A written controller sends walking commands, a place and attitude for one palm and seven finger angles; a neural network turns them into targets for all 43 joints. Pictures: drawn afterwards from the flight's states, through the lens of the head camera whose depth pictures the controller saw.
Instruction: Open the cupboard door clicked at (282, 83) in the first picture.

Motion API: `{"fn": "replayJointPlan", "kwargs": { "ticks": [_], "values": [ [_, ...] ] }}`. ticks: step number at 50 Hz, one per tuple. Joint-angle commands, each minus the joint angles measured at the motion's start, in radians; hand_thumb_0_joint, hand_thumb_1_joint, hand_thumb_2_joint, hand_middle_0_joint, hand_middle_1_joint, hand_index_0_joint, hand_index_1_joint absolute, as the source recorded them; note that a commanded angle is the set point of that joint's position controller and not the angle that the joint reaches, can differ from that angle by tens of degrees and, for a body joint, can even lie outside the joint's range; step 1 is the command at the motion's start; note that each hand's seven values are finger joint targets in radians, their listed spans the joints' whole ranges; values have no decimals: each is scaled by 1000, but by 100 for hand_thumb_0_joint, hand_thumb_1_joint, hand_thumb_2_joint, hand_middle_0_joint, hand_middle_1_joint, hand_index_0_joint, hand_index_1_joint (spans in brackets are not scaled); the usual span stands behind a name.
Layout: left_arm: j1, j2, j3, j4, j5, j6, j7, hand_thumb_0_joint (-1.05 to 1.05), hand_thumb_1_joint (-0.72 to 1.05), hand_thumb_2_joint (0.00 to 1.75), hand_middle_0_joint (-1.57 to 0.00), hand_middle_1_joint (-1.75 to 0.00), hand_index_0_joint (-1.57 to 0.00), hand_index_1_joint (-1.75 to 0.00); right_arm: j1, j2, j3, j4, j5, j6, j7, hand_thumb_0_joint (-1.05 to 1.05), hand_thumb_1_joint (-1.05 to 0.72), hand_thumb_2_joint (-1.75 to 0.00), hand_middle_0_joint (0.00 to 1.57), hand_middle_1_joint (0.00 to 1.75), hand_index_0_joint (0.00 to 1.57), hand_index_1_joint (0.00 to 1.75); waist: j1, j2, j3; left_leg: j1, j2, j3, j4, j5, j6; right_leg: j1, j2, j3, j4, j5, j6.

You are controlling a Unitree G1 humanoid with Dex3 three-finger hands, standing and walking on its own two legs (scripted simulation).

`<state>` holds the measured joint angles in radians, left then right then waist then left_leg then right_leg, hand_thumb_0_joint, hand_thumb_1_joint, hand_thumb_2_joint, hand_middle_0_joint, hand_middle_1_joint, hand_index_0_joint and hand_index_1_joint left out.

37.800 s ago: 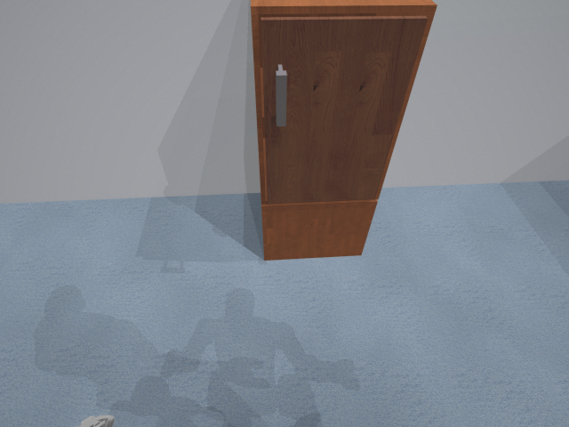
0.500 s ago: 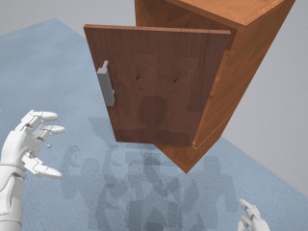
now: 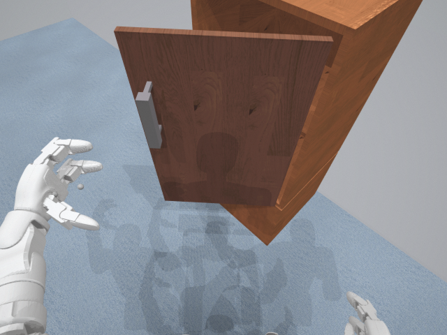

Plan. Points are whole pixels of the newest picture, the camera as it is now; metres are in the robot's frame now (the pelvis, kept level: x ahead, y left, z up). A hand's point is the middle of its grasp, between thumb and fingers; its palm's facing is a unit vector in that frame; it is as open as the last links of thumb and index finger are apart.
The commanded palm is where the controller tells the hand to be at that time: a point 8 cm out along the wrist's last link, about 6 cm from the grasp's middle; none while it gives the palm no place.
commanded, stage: move the hooked fingers beside the handle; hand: left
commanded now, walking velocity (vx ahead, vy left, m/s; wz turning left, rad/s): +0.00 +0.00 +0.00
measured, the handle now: (152, 115) +0.54 +0.19 +0.06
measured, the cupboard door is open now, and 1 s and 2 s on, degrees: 42 42 42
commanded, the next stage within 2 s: none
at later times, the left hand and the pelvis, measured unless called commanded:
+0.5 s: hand (96, 159) +0.40 +0.26 +0.07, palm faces +0.00 -1.00 +0.00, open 14.0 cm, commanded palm +0.38 +0.31 +0.07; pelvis +0.01 +0.01 +0.00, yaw -1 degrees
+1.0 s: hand (113, 136) +0.47 +0.25 +0.07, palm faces -0.02 -1.00 +0.00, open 14.0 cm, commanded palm +0.45 +0.30 +0.07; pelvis +0.00 +0.01 -0.01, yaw -2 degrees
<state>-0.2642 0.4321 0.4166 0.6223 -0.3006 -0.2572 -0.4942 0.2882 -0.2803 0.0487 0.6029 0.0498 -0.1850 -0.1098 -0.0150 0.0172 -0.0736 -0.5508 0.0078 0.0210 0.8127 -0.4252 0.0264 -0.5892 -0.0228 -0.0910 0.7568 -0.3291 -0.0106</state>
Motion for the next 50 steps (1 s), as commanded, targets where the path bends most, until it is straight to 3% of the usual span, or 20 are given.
{"fn": "replayJointPlan", "kwargs": {
  "ticks": [1,3,5,8,12,14,20,22,25,26,29,31,32,36,38,40,43,44,47,50],
  "values": [
    [-340,305,82,-158,-10,-66,13,0,-50,30,-30,-120,-30,-120,19,-150,-70,-113,-1,-27,-8,0,-90,-90,20,30,20,30,-12,70,-275,73,-7,-40,-125,282,-11,178,19,58,-71,204,-15],
    [-359,304,77,-152,-6,-77,15,0,-50,30,-30,-120,-30,-120,33,-150,-74,-110,-3,-20,-6,0,-90,-90,20,30,20,30,-15,84,-295,90,-4,-45,-120,316,-14,171,21,53,-63,226,-16],
    [-367,308,84,-110,-14,-83,14,0,-50,30,-30,-120,-30,-120,49,-155,-75,-102,-6,-12,-5,0,-90,-90,20,30,20,30,-19,24,-293,72,-1,-47,-113,325,-12,181,25,52,-61,241,-15],
    [-397,318,88,-95,-5,-89,14,0,-50,30,-30,-120,-30,-120,58,-157,-80,-98,-5,1,-1,0,-90,-90,20,30,20,30,-18,66,-314,82,-1,-47,-113,341,-15,169,24,52,-55,251,-15],
    [-414,320,89,-69,3,-90,25,0,-50,30,-30,-120,-30,-120,76,-159,-83,-93,-7,21,5,0,-90,-90,20,30,20,30,-25,46,-314,72,1,-45,-112,356,-13,169,28,51,-56,267,-12],
    [-425,313,84,-70,8,-96,32,0,-50,30,-30,-120,-30,-120,78,-156,-84,-95,-8,27,8,0,-90,-90,20,30,20,30,-22,79,-317,83,1,-46,-111,378,-16,162,27,51,-52,275,-15],
    [-539,328,69,-7,27,-115,41,0,-50,30,-30,-120,-30,-120,103,-161,-82,-77,-11,56,8,0,-90,-90,20,30,20,30,-47,56,-305,72,6,-49,-101,365,-13,134,32,51,-48,258,-16],
    [-560,314,57,13,33,-122,39,0,-50,30,-30,-120,-30,-120,108,-160,-84,-76,-12,61,10,0,-90,-90,20,30,20,30,-46,89,-330,93,5,-50,-98,376,-16,120,32,51,-45,256,-16],
    [-568,347,81,66,36,-128,39,0,-50,30,-30,-120,-30,-120,120,-166,-84,-70,-13,75,10,0,-90,-90,20,30,20,30,-45,59,-333,73,8,-52,-88,383,-14,123,34,52,-38,265,-18],
    [-616,334,59,59,43,-133,37,0,-50,30,-30,-120,-30,-120,120,-164,-82,-68,-13,78,12,0,-90,-90,20,30,20,30,-58,76,-346,92,10,-53,-84,394,-15,106,34,51,-34,268,-15],
    [-641,333,55,110,51,-131,42,0,-50,30,-30,-120,-30,-120,127,-167,-83,-67,-15,89,16,0,-90,-90,20,30,20,30,-56,99,-338,93,10,-64,-80,391,-22,68,34,45,-28,236,-18],
    [-687,366,71,169,57,-131,44,0,-50,30,-30,-120,-30,-120,142,-174,-81,-57,-15,101,15,0,-90,-90,20,30,20,30,-70,41,-323,60,12,-63,-70,366,-15,62,38,47,-26,234,-16],
    [-736,344,40,180,62,-132,43,0,-50,30,-30,-120,-30,-120,139,-172,-78,-56,-14,104,15,0,-90,-90,20,30,20,30,-84,56,-311,48,10,-59,-69,338,-14,48,36,48,-26,221,-14],
    [-790,411,84,184,80,-161,50,0,-50,30,-30,-120,-30,-120,165,-177,-81,-52,-23,119,18,0,-90,-90,20,30,20,30,-72,99,-408,85,13,-69,-45,407,-19,58,38,52,-1,251,-17],
    [-801,381,59,192,80,-164,49,0,-50,30,-30,-120,-30,-120,169,-173,-79,-49,-25,127,24,0,-90,-90,20,30,20,30,-77,134,-415,109,16,-74,-37,452,-27,32,39,48,5,260,-17],
    [-809,375,51,208,78,-163,48,0,-50,30,-30,-120,-30,-120,181,-176,-83,-47,-25,138,26,0,-90,-90,20,30,20,30,-87,97,-413,112,22,-81,-28,481,-25,17,45,43,8,261,-16],
    [-825,364,41,267,85,-146,51,0,-50,30,-30,-120,-30,-120,189,-179,-81,-42,-25,153,30,0,-90,-90,20,30,20,30,-94,99,-390,80,20,-75,-29,425,-21,1,46,44,4,239,-13],
    [-834,394,59,291,91,-141,58,0,-50,30,-30,-120,-30,-120,195,-184,-81,-40,-23,159,28,0,-90,-90,20,30,20,30,-98,62,-364,49,22,-76,-30,398,-17,-2,47,42,4,229,-13],
    [-898,444,80,256,109,-152,68,0,-50,30,-30,-120,-30,-120,208,-185,-80,-44,-28,171,28,0,-90,-90,20,30,20,30,-96,119,-420,62,19,-74,-22,423,-19,8,45,49,17,249,-14],
    [-900,413,65,249,107,-167,78,0,-50,30,-30,-120,-30,-120,223,-178,-83,-41,-32,179,34,0,-90,-90,20,30,20,30,-103,129,-448,105,25,-79,-3,499,-22,-7,53,45,23,274,-15]
  ]
}}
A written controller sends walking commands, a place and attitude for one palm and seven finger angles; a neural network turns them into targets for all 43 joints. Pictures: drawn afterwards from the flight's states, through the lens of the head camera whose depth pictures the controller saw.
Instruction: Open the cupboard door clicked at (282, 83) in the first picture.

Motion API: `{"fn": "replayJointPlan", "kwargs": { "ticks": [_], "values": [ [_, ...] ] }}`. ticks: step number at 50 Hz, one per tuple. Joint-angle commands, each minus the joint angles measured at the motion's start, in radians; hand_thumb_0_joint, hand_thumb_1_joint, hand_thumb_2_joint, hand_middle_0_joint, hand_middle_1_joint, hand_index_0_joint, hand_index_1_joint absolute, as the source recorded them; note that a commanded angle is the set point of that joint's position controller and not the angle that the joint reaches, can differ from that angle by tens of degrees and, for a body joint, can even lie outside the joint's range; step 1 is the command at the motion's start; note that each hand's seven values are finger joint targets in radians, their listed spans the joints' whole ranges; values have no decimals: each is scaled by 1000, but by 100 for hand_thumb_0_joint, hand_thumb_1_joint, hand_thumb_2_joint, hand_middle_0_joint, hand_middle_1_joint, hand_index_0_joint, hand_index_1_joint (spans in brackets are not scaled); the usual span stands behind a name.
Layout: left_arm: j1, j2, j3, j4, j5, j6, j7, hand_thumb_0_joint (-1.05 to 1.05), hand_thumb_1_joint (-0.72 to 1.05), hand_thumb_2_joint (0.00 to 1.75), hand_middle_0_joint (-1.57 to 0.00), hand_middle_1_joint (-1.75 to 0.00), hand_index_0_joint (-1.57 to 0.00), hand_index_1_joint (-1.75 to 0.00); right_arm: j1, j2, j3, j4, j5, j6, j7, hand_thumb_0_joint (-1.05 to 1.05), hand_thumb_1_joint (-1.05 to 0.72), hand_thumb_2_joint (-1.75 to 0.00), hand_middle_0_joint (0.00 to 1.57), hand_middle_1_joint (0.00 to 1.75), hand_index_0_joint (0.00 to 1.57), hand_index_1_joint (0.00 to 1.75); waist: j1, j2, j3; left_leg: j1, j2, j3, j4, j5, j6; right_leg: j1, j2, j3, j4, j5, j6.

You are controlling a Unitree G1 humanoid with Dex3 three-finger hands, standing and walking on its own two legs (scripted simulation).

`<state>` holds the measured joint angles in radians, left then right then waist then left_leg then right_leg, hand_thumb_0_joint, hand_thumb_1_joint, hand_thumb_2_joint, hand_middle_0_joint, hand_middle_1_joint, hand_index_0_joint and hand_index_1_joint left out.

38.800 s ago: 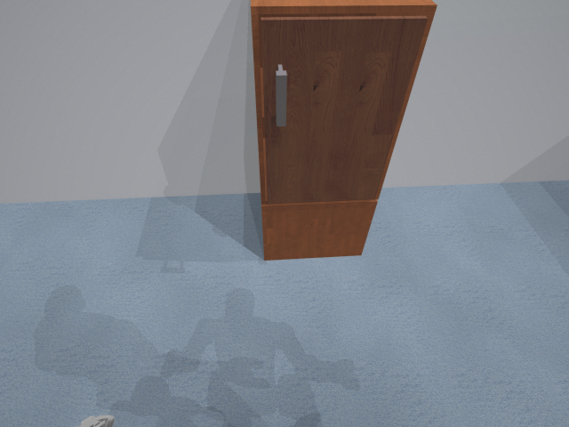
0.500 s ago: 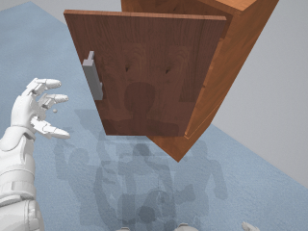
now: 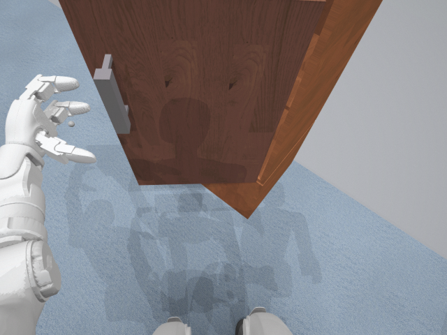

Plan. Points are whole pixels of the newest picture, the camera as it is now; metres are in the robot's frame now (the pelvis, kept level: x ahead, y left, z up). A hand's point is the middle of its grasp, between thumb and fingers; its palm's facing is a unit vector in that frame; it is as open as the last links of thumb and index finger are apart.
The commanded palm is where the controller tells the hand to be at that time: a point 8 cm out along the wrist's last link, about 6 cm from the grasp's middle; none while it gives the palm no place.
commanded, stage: move the hooked fingers beside the handle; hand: left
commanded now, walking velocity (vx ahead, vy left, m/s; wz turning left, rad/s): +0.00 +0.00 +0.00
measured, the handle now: (116, 96) +0.53 +0.19 +0.08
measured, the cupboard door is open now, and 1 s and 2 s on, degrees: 42 42 42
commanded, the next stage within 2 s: slide the fingers in behind the handle in 1.04 s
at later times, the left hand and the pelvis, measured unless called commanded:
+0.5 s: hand (78, 114) +0.48 +0.25 +0.08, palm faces +0.01 -1.00 +0.00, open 14.0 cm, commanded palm +0.45 +0.29 +0.08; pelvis +0.00 +0.00 +0.00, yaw -1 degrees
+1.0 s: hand (79, 113) +0.48 +0.24 +0.08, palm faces +0.03 -1.00 -0.02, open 14.0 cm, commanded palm +0.46 +0.29 +0.08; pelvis +0.00 +0.00 -0.01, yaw -1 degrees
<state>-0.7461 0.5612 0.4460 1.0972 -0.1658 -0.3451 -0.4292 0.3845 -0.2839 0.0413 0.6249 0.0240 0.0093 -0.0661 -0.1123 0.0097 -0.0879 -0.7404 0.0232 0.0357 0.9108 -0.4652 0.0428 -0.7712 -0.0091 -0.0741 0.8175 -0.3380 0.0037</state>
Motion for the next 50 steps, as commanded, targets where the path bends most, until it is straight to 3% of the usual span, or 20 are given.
{"fn": "replayJointPlan", "kwargs": {
  "ticks": [1,4,6,8,11,14,15,17,20,21,23,26,29,31,33,36,41,44,46,50],
  "values": [
    [-424,318,63,-223,-26,-82,16,0,-50,30,-30,-120,-30,-120,138,-181,-76,-57,-7,-10,-9,0,-90,-90,20,30,20,30,-2,111,-451,295,14,-98,-100,560,-40,187,41,29,-36,298,-27],
    [-399,302,57,-177,-23,-67,14,0,-50,30,-30,-120,-30,-120,142,-178,-75,-59,-8,1,-3,0,-90,-90,20,30,20,30,-3,124,-432,264,10,-86,-98,537,-36,192,40,31,-38,305,-25],
    [-417,353,78,-128,-10,-54,15,0,-50,30,-30,-120,-30,-120,150,-185,-69,-60,-7,12,-5,0,-90,-90,20,30,20,30,-13,81,-392,196,7,-74,-101,475,-24,211,42,39,-42,302,-23],
    [-448,371,72,-117,3,-51,14,0,-50,30,-30,-120,-30,-120,150,-187,-66,-67,-6,17,-7,0,-90,-90,20,30,20,30,-19,90,-376,154,2,-69,-102,414,-20,215,39,45,-44,280,-23],
    [-511,393,84,-178,6,-82,18,0,-50,30,-30,-120,-30,-120,162,-186,-69,-68,-12,20,-7,0,-90,-90,20,30,20,30,-19,163,-452,230,6,-78,-90,472,-26,199,44,46,-34,293,-27],
    [-467,339,59,-133,-7,-80,9,0,-50,30,-30,-120,-30,-120,168,-186,-69,-64,-13,24,-1,0,-90,-90,20,30,20,30,-23,136,-446,235,9,-83,-84,480,-29,177,47,37,-34,282,-26],
    [-445,333,62,-100,-17,-72,2,0,-50,30,-30,-120,-30,-120,173,-187,-70,-65,-12,27,-2,0,-90,-90,20,30,20,30,-29,91,-432,214,9,-78,-79,487,-23,194,49,38,-34,304,-27],
    [-416,358,71,-95,-7,-56,-8,0,-50,30,-30,-120,-30,-120,170,-190,-69,-72,-10,36,-1,0,-90,-90,20,30,20,30,-14,114,-420,186,7,-69,-86,473,-22,203,45,41,-33,309,-25],
    [-439,341,53,-114,-8,-50,-4,0,-50,30,-30,-120,-30,-120,168,-187,-68,-82,-9,41,-1,0,-90,-90,20,30,20,30,-24,123,-389,179,5,-67,-85,445,-19,179,46,40,-34,286,-27],
    [-463,378,79,-146,-6,-58,3,0,-50,30,-30,-120,-30,-120,174,-191,-70,-81,-10,44,-2,0,-90,-90,20,30,20,30,-23,104,-423,194,9,-73,-85,462,-20,190,48,41,-31,298,-24],
    [-475,354,67,-206,-7,-78,10,0,-50,30,-30,-120,-30,-120,170,-183,-73,-85,-12,43,1,0,-90,-90,20,30,20,30,-14,170,-476,257,10,-80,-78,522,-29,179,47,38,-25,309,-26],
    [-463,335,67,-268,-12,-97,21,0,-50,30,-30,-120,-30,-120,174,-178,-80,-78,-13,44,8,0,-90,-90,20,30,20,30,-10,200,-534,350,22,-94,-67,639,-44,162,54,32,-20,335,-26],
    [-427,271,26,-169,-15,-62,27,0,-50,30,-30,-120,-30,-120,160,-176,-75,-69,-8,47,9,0,-90,-90,20,30,20,30,-26,130,-397,263,18,-87,-84,534,-34,140,52,24,-37,288,-22],
    [-437,286,24,-152,-3,-52,33,0,-50,30,-30,-120,-30,-120,158,-180,-73,-72,-6,49,4,0,-90,-90,20,30,20,30,-27,133,-377,246,15,-84,-91,497,-30,139,51,27,-39,275,-24],
    [-479,286,18,-209,5,-65,43,0,-50,30,-30,-120,-30,-120,156,-177,-74,-75,-11,46,5,0,-90,-90,20,30,20,30,-22,170,-427,275,11,-91,-89,506,-35,144,46,28,-32,273,-27],
    [-442,288,41,-220,-8,-84,53,0,-50,30,-30,-120,-30,-120,153,-174,-72,-80,-12,44,11,0,-90,-90,20,30,20,30,-10,149,-465,296,14,-91,-83,563,-40,173,51,28,-25,309,-27],
    [-458,281,20,-124,4,-65,54,0,-50,30,-30,-120,-30,-120,143,-179,-66,-80,-6,46,5,0,-90,-90,20,30,20,30,-32,84,-356,183,6,-75,-91,412,-24,168,47,36,-35,261,-23],
    [-491,343,51,-149,14,-75,54,0,-50,30,-30,-120,-30,-120,145,-183,-64,-85,-9,40,-1,0,-90,-90,20,30,20,30,-26,94,-407,166,1,-75,-88,394,-20,206,42,46,-28,269,-25],
    [-485,341,56,-185,10,-94,46,0,-50,30,-30,-120,-30,-120,149,-178,-65,-87,-11,39,2,0,-90,-90,20,30,20,30,-15,144,-471,227,2,-78,-78,467,-28,206,46,44,-17,302,-28],
    [-482,302,23,-141,-9,-83,21,0,-50,30,-30,-120,-30,-120,149,-179,-64,-78,-6,38,1,0,-90,-90,20,30,20,30,-36,103,-414,192,5,-75,-74,438,-23,193,48,42,-26,291,-27]
  ]
}}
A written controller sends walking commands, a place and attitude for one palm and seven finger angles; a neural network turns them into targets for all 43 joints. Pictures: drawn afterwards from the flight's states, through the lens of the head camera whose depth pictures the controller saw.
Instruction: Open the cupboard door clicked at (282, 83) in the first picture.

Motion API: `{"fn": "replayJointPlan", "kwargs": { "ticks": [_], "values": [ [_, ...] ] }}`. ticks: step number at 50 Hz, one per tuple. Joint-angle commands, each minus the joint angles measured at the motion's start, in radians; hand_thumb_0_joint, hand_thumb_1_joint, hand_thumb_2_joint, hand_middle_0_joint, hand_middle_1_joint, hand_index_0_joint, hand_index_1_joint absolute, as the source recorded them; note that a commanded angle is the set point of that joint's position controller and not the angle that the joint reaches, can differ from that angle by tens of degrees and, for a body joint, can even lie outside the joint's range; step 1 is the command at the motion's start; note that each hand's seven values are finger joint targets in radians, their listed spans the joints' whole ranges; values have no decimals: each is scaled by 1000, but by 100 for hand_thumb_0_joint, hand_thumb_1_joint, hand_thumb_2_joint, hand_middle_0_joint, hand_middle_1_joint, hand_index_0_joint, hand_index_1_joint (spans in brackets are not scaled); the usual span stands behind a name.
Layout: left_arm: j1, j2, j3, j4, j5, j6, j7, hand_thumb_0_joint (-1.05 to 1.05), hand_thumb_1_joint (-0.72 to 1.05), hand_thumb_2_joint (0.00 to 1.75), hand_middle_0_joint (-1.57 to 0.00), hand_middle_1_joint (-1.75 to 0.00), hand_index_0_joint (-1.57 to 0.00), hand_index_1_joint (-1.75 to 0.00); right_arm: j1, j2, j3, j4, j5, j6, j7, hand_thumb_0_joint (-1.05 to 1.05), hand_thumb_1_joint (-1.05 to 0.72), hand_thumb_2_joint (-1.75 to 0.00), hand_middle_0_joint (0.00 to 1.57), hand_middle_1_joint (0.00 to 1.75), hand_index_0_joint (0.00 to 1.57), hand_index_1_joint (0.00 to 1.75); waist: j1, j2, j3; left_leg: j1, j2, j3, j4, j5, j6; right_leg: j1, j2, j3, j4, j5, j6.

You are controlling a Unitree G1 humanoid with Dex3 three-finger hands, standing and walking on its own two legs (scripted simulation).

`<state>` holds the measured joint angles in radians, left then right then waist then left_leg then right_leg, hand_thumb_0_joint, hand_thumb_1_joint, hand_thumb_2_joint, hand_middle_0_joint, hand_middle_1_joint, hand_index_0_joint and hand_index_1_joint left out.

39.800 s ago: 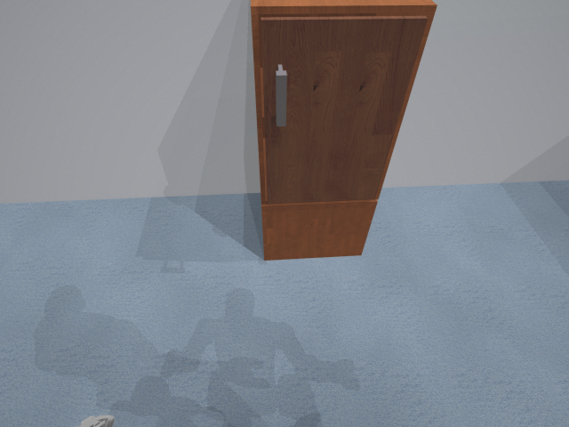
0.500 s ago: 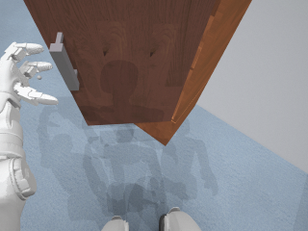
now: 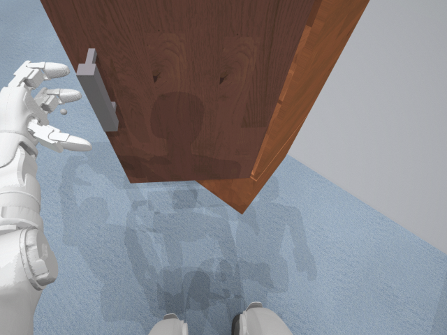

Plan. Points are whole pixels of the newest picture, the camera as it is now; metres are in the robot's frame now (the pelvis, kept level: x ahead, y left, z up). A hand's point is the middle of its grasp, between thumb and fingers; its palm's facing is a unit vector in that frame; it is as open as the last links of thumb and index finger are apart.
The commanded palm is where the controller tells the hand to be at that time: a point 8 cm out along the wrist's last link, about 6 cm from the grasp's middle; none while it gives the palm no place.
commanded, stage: move the hooked fingers beside the handle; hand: left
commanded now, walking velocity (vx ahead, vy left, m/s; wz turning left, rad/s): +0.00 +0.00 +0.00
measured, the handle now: (102, 92) +0.52 +0.20 +0.08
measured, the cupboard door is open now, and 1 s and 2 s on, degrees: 42 42 42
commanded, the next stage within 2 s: slide the fingers in behind the handle in 0.04 s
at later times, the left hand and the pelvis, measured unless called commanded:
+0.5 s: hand (73, 111) +0.47 +0.24 +0.09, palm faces +0.02 -1.00 +0.00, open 14.0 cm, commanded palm +0.45 +0.27 +0.08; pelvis +0.00 +0.00 +0.00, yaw +0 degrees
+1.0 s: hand (103, 112) +0.47 +0.19 +0.09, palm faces +0.02 -1.00 -0.01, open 14.0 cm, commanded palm +0.45 +0.24 +0.08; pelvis +0.00 +0.00 +0.00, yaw +0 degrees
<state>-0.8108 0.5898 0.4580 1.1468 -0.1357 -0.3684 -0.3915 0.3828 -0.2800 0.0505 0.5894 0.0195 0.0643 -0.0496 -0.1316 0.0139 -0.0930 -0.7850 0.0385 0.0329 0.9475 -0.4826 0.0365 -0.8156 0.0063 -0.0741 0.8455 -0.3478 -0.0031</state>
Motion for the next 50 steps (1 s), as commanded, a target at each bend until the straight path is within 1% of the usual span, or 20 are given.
{"fn": "replayJointPlan", "kwargs": {
  "ticks": [1,4,7,8,10,12,13,14,18,20,22,24,28,29,31,36,38,41,44,50],
  "values": [
    [-415,282,17,-166,-34,-50,-18,0,-50,30,-30,-120,-30,-120,149,-186,-72,-41,0,-16,-18,0,-90,-90,20,30,20,30,-15,101,-392,224,-10,-71,-113,436,-15,227,33,44,-56,290,-18],
    [-454,285,-1,-171,-28,-37,-19,0,-50,30,-30,-120,-30,-120,153,-191,-72,-38,1,-18,-22,0,-90,-90,20,30,20,30,-27,107,-376,204,-13,-73,-117,387,-12,208,28,44,-62,254,-16],
    [-469,322,37,-240,-29,-60,-9,0,-50,30,-30,-120,-30,-120,167,-191,-79,-34,-7,-20,-20,0,-90,-90,20,30,20,30,-10,167,-485,299,-8,-86,-102,499,-25,207,31,40,-44,299,-21],
    [-454,273,8,-240,-35,-58,-12,0,-50,30,-30,-120,-30,-120,164,-184,-78,-35,-6,-21,-15,0,-90,-90,20,30,20,30,-13,179,-487,307,-9,-82,-99,509,-26,202,33,39,-45,303,-20],
    [-432,245,-2,-218,-47,-55,-11,0,-50,30,-30,-120,-30,-120,171,-183,-79,-29,-6,-20,-12,0,-90,-90,20,30,20,30,-18,136,-447,301,-4,-88,-101,520,-25,192,37,30,-48,301,-22],
    [-389,282,37,-214,-44,-44,-5,0,-50,30,-30,-120,-30,-120,171,-188,-81,-35,-7,-14,-10,0,-90,-90,20,30,20,30,4,122,-463,273,-7,-78,-104,518,-22,230,34,36,-48,325,-20],
    [-375,271,24,-209,-40,-37,-1,0,-50,30,-30,-120,-30,-120,167,-185,-80,-40,-4,-11,-10,0,-90,-90,20,30,20,30,0,107,-448,252,-9,-71,-108,502,-18,243,33,38,-51,330,-17],
    [-397,236,-8,-220,-35,-33,3,0,-50,30,-30,-120,-30,-120,162,-180,-78,-41,-4,-11,-8,0,-90,-90,20,30,20,30,-9,129,-422,247,-11,-68,-114,480,-17,227,33,36,-56,316,-16],
    [-396,214,-20,-255,-25,-41,25,0,-50,30,-30,-120,-30,-120,166,-177,-83,-42,-7,-10,-2,0,-90,-90,20,30,20,30,-5,149,-434,288,-7,-77,-119,504,-24,212,35,32,-56,306,-20],
    [-394,186,-31,-271,-38,-48,27,0,-50,30,-30,-120,-30,-120,167,-176,-85,-41,-8,-11,-1,0,-90,-90,20,30,20,30,-12,118,-439,300,-5,-80,-116,522,-22,218,37,27,-55,316,-22],
    [-380,183,-22,-279,-41,-53,29,0,-50,30,-30,-120,-30,-120,161,-175,-87,-39,-8,-10,3,0,-90,-90,20,30,20,30,1,140,-456,320,-4,-82,-117,538,-28,215,37,28,-53,319,-22],
    [-367,155,-36,-276,-47,-52,34,0,-50,30,-30,-120,-30,-120,158,-172,-88,-38,-7,-11,3,0,-90,-90,20,30,20,30,-3,103,-434,309,-3,-81,-121,532,-25,217,37,26,-58,319,-19],
    [-403,155,-37,-266,-34,-56,63,0,-50,30,-30,-120,-30,-120,147,-169,-85,-34,-7,-12,4,0,-90,-90,20,30,20,30,-7,109,-394,291,-6,-85,-125,493,-28,196,35,24,-55,289,-21],
    [-400,125,-58,-256,-29,-56,71,0,-50,30,-30,-120,-30,-120,143,-165,-84,-38,-7,-14,6,0,-90,-90,20,30,20,30,-7,123,-378,292,-8,-87,-129,475,-30,179,34,21,-55,266,-22],
    [-422,154,-33,-267,-25,-68,90,0,-50,30,-30,-120,-30,-120,144,-168,-83,-35,-10,-16,5,0,-90,-90,20,30,20,30,-5,107,-408,296,-9,-88,-123,485,-29,195,33,26,-50,279,-22],
    [-430,105,-60,-276,-13,-89,116,0,-50,30,-30,-120,-30,-120,144,-161,-88,-32,-12,-22,13,0,-90,-90,20,30,20,30,-1,134,-447,348,-3,-101,-111,552,-43,167,34,22,-36,282,-22],
    [-444,78,-80,-232,-15,-78,123,0,-50,30,-30,-120,-30,-120,139,-162,-85,-25,-10,-22,14,0,-90,-90,20,30,20,30,-17,88,-394,298,-7,-97,-118,478,-37,165,33,20,-43,260,-20],
    [-415,114,-45,-260,-6,-84,137,0,-50,30,-30,-120,-30,-120,139,-162,-87,-38,-12,-22,15,0,-90,-90,20,30,20,30,11,109,-457,294,-14,-88,-118,499,-34,216,29,29,-34,294,-22],
    [-417,100,-56,-263,-5,-85,145,0,-50,30,-30,-120,-30,-120,138,-157,-88,-36,-10,-22,16,0,-90,-90,20,30,20,30,0,57,-435,257,-15,-74,-117,466,-24,247,30,36,-43,315,-17],
    [-434,85,-65,-269,-9,-90,157,0,-50,30,-30,-120,-30,-120,139,-156,-87,-39,-10,-23,13,0,-90,-90,20,30,20,30,-5,67,-420,234,-22,-66,-122,417,-18,255,30,43,-50,300,-19]
  ]
}}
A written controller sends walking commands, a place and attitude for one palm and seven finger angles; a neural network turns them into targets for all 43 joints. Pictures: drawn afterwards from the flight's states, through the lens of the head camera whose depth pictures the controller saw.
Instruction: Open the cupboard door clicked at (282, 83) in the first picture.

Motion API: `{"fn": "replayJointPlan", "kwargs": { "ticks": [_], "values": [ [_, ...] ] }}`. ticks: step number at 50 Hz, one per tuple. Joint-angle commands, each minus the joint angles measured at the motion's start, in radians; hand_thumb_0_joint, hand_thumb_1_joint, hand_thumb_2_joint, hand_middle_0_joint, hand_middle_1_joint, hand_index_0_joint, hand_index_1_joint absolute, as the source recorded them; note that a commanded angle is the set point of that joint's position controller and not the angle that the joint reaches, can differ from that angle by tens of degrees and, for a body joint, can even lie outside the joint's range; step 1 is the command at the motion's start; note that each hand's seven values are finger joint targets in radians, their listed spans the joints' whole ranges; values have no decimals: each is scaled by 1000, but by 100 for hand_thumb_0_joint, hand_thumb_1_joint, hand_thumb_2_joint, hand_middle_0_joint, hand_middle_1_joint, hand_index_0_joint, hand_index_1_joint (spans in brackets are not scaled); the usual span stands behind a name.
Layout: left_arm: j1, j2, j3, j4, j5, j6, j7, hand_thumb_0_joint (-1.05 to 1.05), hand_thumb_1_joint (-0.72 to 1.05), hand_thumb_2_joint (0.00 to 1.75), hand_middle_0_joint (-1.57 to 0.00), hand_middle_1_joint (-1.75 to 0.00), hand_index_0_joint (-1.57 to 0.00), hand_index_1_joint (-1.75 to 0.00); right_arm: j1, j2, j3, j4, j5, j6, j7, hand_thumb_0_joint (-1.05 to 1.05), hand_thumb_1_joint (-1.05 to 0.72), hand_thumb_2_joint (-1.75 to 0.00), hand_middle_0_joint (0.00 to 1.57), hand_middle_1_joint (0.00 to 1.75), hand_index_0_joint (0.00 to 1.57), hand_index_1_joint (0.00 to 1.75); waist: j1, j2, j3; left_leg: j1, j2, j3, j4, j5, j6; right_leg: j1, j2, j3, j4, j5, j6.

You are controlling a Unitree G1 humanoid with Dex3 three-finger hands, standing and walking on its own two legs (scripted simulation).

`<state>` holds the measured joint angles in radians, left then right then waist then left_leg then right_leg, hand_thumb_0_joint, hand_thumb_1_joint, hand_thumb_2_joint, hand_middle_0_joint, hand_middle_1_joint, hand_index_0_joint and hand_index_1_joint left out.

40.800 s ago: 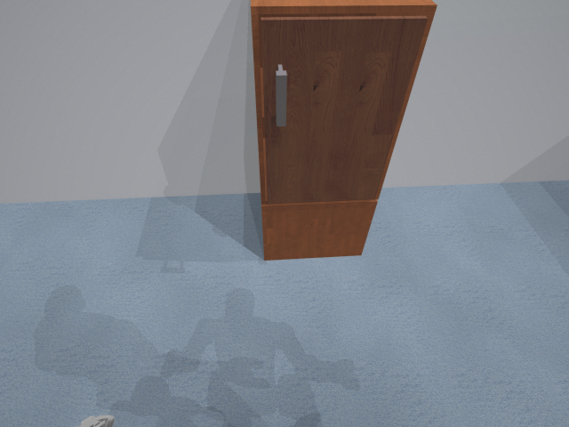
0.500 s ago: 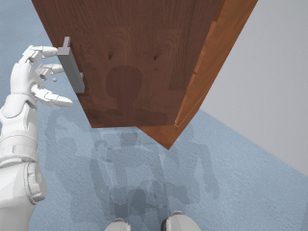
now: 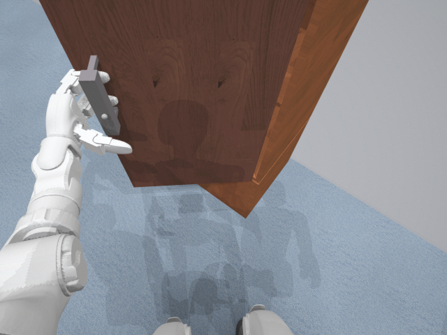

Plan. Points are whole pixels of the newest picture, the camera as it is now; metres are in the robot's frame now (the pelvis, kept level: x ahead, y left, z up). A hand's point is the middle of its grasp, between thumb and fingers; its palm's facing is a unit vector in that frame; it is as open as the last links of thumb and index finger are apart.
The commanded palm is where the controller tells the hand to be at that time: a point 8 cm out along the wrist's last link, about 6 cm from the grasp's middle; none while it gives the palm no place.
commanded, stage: slide the fingers in behind the handle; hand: left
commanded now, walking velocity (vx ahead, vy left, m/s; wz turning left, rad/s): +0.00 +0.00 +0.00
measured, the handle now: (103, 97) +0.53 +0.20 +0.08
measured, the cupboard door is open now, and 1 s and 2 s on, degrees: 42 42 50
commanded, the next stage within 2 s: close the thumb around the handle in 0.74 s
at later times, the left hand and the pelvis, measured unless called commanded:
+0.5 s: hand (114, 116) +0.48 +0.18 +0.09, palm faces +0.04 -1.00 -0.01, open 14.0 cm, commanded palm +0.45 +0.22 +0.08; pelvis +0.00 -0.01 +0.00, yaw +1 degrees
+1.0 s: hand (113, 117) +0.48 +0.18 +0.09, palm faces +0.03 -1.00 +0.00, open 13.4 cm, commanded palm +0.45 +0.22 +0.08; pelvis +0.00 +0.00 +0.00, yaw +0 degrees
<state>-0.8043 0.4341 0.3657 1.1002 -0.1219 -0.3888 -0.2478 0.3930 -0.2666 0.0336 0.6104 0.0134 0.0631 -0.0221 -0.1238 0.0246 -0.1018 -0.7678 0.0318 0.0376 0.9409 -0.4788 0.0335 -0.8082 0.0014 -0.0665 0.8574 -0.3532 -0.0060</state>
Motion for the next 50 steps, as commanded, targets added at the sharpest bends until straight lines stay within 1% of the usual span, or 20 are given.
{"fn": "replayJointPlan", "kwargs": {
  "ticks": [1,3,6,9,11,15,18,20,22,24,26,28,31,33,37,39,42,45,47,50],
  "values": [
    [-434,251,38,-211,-19,-71,17,0,-50,30,-30,-120,-30,-120,128,-170,-71,-55,-3,-23,-14,0,-90,-90,20,30,20,30,-9,53,-418,214,-15,-70,-118,404,-16,250,34,36,-62,302,-15],
    [-466,200,-8,-214,-17,-72,19,0,-50,30,-30,-120,-30,-120,127,-165,-69,-50,-4,-28,-13,0,-90,-90,20,30,20,30,-28,70,-399,223,-15,-71,-119,392,-16,225,32,35,-66,290,-14],
    [-444,242,31,-212,-17,-78,28,0,-50,30,-30,-120,-30,-120,133,-168,-72,-49,-4,-30,-13,0,-90,-90,20,30,20,30,-12,64,-434,216,-18,-67,-117,400,-15,258,32,40,-63,308,-15],
    [-447,182,-21,-197,-12,-73,28,0,-50,30,-30,-120,-30,-120,125,-162,-70,-47,-3,-33,-9,0,-90,-90,20,30,20,30,-22,68,-396,200,-20,-62,-121,358,-14,240,32,40,-70,280,-15],
    [-446,229,25,-184,-13,-74,40,0,-50,30,-30,-120,-30,-120,134,-169,-72,-46,-4,-34,-12,0,-90,-90,20,30,20,30,-13,45,-406,180,-21,-63,-123,356,-12,265,31,42,-67,287,-15],
    [-455,178,-16,-231,-11,-86,43,0,-50,30,-30,-120,-30,-120,136,-160,-76,-48,-6,-40,-6,0,-90,-90,20,30,20,30,-21,64,-440,215,-22,-60,-114,393,-11,270,32,43,-64,322,-15],
    [-456,175,-23,-203,-13,-82,43,0,-50,30,-30,-120,-30,-120,131,-165,-74,-41,-4,-38,-5,0,-90,-90,20,30,20,30,-28,35,-396,178,-22,-59,-120,352,-10,261,31,44,-71,296,-12],
    [-488,170,-32,-207,-11,-84,43,0,-50,30,-30,-120,-30,-120,133,-164,-74,-39,-4,-40,-7,0,-90,-90,20,30,20,30,-37,54,-394,185,-24,-58,-117,343,-8,253,31,47,-71,290,-15],
    [-464,192,-14,-194,-7,-84,43,0,-50,30,-30,-120,-30,-120,132,-167,-74,-37,-3,-39,-8,0,-90,-90,20,30,20,30,-26,53,-414,190,-24,-62,-119,354,-11,257,29,46,-68,293,-15],
    [-467,151,-40,-204,-12,-84,39,0,-50,30,-30,-120,-30,-120,128,-163,-75,-39,-3,-42,-6,0,-90,-90,20,30,20,30,-26,63,-419,213,-23,-65,-117,365,-14,239,30,40,-66,289,-16],
    [-453,187,-3,-190,-18,-85,42,0,-50,30,-30,-120,-30,-120,134,-167,-77,-34,-4,-41,-7,0,-90,-90,20,30,20,30,-21,32,-433,204,-22,-64,-111,377,-11,258,31,44,-65,307,-14],
    [-480,171,-26,-185,-16,-79,37,0,-50,30,-30,-120,-30,-120,127,-163,-72,-32,-2,-42,-8,0,-90,-90,20,30,20,30,-32,43,-394,179,-25,-59,-114,352,-9,255,29,47,-70,299,-13],
    [-440,197,2,-204,-15,-84,38,0,-50,30,-30,-120,-30,-120,132,-164,-75,-40,-3,-39,-8,0,-90,-90,20,30,20,30,-13,53,-447,209,-24,-61,-109,410,-12,271,30,45,-58,339,-15],
    [-452,183,-11,-207,-17,-81,36,0,-50,30,-30,-120,-30,-120,127,-162,-74,-39,-2,-38,-7,0,-90,-90,20,30,20,30,-21,42,-419,198,-23,-60,-112,396,-11,267,30,44,-63,332,-13],
    [-417,177,-7,-225,-20,-86,42,0,-50,30,-30,-120,-30,-120,123,-161,-76,-48,-2,-36,-5,0,-90,-90,20,30,20,30,-5,71,-436,230,-21,-64,-112,438,-17,257,31,38,-56,342,-16],
    [-447,152,-33,-219,-17,-83,43,0,-50,30,-30,-120,-30,-120,121,-160,-75,-42,-3,-36,-3,0,-90,-90,20,30,20,30,-21,53,-404,217,-21,-65,-116,408,-16,248,32,36,-62,324,-15],
    [-415,170,-12,-220,-15,-86,47,0,-50,30,-30,-120,-30,-120,121,-161,-78,-46,-3,-34,-4,0,-90,-90,20,30,20,30,-8,61,-431,229,-21,-64,-114,433,-18,258,32,38,-58,339,-16],
    [-425,151,-25,-242,-21,-91,48,0,-33,37,-31,-122,-31,-122,124,-160,-78,-47,-4,-35,-3,0,-90,-90,20,30,20,30,-12,51,-434,242,-21,-66,-113,452,-16,264,34,34,-57,350,-17],
    [-402,185,3,-228,-18,-90,50,0,-22,42,-32,-123,-32,-123,123,-163,-78,-45,-3,-32,-4,0,-90,-90,20,30,20,30,-1,39,-429,228,-19,-68,-116,453,-19,270,33,34,-54,353,-17],
    [-411,183,2,-254,-20,-95,49,0,-5,49,-33,-125,-33,-125,122,-161,-79,-48,-4,-31,-4,0,-90,-90,20,30,20,30,-2,55,-432,240,-20,-67,-116,465,-18,272,33,33,-54,356,-19]
  ]
}}
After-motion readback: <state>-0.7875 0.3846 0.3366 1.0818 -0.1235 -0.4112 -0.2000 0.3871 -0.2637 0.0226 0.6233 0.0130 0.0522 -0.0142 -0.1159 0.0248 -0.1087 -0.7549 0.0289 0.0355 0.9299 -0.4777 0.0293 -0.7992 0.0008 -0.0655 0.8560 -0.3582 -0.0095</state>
